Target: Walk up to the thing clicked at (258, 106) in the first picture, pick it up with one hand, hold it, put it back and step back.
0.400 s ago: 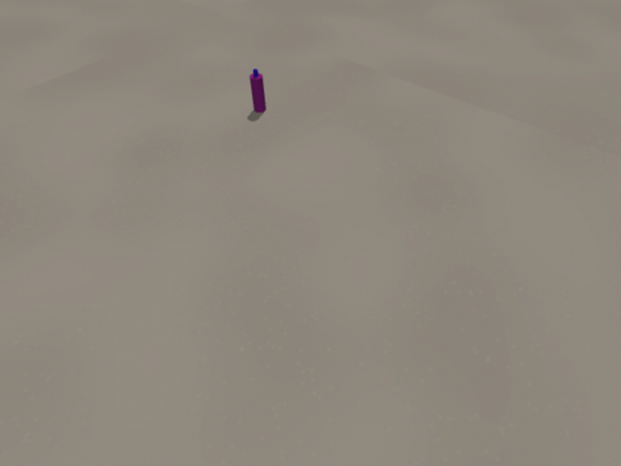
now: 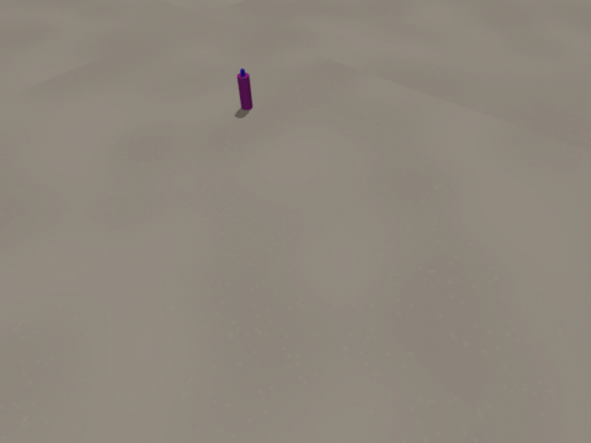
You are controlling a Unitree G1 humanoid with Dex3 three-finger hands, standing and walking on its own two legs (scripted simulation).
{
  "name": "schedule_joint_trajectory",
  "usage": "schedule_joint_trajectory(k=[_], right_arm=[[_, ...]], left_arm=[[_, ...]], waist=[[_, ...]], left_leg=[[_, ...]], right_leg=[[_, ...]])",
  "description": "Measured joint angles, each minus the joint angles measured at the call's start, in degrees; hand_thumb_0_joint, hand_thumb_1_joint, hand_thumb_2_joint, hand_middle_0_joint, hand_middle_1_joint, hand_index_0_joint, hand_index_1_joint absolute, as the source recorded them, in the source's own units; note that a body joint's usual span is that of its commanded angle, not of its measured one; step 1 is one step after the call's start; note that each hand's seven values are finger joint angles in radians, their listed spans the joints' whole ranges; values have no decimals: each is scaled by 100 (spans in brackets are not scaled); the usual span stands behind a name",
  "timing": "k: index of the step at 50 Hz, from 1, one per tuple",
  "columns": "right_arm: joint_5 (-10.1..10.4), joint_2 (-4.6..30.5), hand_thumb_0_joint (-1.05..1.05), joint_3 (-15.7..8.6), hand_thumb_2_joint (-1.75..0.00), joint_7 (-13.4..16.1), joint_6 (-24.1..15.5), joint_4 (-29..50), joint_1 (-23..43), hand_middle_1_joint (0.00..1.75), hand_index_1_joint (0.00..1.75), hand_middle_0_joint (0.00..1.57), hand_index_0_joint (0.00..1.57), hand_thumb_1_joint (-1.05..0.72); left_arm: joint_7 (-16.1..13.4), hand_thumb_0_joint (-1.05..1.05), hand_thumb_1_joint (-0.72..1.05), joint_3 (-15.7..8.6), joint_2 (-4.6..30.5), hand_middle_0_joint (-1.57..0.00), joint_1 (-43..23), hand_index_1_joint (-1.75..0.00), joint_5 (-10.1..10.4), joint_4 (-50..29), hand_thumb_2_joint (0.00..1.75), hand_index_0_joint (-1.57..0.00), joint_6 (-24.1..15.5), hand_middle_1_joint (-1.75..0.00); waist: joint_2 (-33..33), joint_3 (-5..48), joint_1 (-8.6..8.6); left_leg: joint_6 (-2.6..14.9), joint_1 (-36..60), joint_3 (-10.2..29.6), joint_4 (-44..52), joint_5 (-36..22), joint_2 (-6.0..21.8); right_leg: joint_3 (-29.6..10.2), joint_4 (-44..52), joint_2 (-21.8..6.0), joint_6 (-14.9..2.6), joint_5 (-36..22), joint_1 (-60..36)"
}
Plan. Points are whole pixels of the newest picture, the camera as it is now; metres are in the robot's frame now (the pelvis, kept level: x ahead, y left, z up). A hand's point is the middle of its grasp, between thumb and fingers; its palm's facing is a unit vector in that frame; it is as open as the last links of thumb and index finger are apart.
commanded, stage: stand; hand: left
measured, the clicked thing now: (244, 88) +2.10 +0.32 -0.66
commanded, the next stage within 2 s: walk up in 0.72 s
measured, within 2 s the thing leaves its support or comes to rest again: neither
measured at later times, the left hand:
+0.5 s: hand out of the picture +0.07 +0.25 -0.16, palm faces -0.02 -0.94 -0.33, open 7.4 cm
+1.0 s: hand out of the picture +0.08 +0.28 -0.14, palm faces +0.06 -0.92 -0.40, open 7.4 cm
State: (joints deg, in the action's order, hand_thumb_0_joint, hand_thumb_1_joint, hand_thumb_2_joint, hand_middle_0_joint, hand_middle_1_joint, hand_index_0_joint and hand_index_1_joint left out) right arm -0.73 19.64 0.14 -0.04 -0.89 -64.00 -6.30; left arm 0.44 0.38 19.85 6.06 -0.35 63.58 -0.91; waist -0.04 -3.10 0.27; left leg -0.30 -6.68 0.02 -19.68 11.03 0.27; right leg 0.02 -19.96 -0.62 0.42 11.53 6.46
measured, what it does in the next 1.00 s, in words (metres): lifts its left foot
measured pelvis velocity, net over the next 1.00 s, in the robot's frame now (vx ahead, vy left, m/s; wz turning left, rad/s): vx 0.05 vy -0.01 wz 0.03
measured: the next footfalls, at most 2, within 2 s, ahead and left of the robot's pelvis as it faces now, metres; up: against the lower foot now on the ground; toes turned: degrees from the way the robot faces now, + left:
left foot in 1.22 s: +0.32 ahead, +0.18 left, +0.00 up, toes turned +9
right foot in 1.64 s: +0.57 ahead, -0.12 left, +0.00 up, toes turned -5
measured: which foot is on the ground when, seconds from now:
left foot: down 0.00-0.90, up 0.92-1.00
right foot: down 0.00-1.00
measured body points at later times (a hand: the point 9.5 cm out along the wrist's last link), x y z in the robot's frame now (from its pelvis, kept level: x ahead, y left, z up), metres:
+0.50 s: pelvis +0.00 +0.00 +0.00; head +0.01 +0.00 +0.45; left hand +0.07 +0.30 -0.13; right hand +0.08 -0.30 -0.13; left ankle +0.00 +0.12 -0.75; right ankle -0.01 -0.12 -0.75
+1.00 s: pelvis +0.05 -0.01 -0.01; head +0.04 -0.02 +0.44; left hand +0.07 +0.33 -0.12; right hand +0.14 -0.34 -0.13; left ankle +0.04 +0.11 -0.71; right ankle -0.01 -0.13 -0.75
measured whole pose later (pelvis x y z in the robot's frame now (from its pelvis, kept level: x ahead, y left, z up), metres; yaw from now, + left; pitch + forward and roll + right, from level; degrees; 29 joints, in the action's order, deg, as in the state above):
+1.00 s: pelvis +0.05 -0.01 -0.01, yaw +2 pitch -2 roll -1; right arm -2.0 24.3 -4.8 -4.2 -0.7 -60.3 -11.9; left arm 3.9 -4.4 24.8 16.2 -2.1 57.8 -4.8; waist 2.0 0.9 2.6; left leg 0.9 -21.4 2.4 -51.9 24.4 0.4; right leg 5.7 -24.9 -0.6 -1.4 19.8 4.0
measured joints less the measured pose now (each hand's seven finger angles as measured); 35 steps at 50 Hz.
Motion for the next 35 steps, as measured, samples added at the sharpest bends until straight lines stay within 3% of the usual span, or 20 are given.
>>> schedule_joint_trajectory(k=[35], right_arm=[[3,18,1,9,-89,0,6,3,-24,30,30,20,21,-91]], left_arm=[[4,1,91,-12,13,-20,85,-30,-4,7,89,-20,12,-30]], waist=[[8,9,9]], left_leg=[[-11,65,10,84,-45,8]], right_leg=[[11,76,7,-10,-39,-64]])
